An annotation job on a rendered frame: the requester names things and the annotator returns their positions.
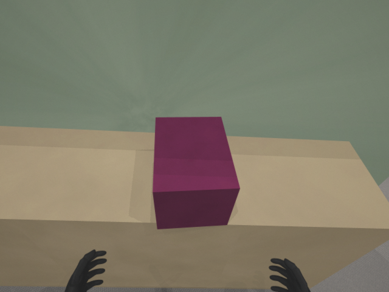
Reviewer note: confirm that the right robot hand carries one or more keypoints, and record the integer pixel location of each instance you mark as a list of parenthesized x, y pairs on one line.
[(295, 281)]

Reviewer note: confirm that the pedestal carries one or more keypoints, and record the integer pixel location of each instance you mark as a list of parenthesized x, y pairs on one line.
[(66, 192)]

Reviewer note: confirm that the left robot hand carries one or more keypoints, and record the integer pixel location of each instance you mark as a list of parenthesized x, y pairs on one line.
[(78, 280)]

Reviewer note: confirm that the carton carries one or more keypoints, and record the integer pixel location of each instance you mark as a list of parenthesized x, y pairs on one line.
[(194, 178)]

